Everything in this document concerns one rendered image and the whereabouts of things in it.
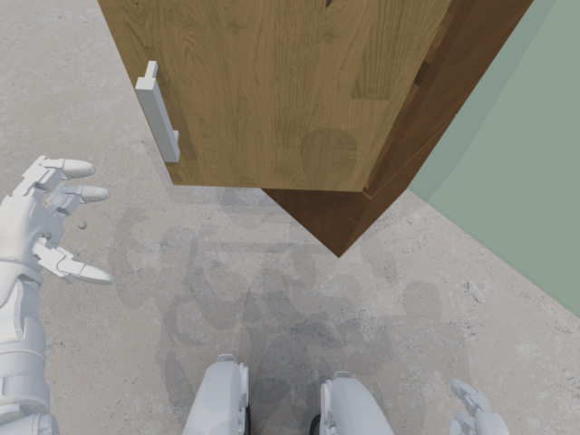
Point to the cupboard door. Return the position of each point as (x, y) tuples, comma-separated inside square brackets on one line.
[(277, 94)]

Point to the robot thigh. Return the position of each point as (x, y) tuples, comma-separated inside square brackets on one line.
[(223, 391), (349, 407)]

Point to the left robot hand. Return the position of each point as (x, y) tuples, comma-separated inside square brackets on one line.
[(24, 220)]

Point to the left robot forearm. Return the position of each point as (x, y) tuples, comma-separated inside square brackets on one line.
[(23, 391)]

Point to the robot right thigh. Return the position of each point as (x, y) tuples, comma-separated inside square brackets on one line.
[(349, 407)]

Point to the right robot hand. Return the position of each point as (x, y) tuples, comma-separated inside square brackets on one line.
[(486, 421)]

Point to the robot left upper arm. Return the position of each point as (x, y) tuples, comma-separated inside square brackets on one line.
[(35, 424)]

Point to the handle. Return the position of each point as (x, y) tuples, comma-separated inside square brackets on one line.
[(151, 101)]

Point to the robot left thigh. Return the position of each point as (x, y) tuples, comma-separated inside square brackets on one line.
[(223, 391)]

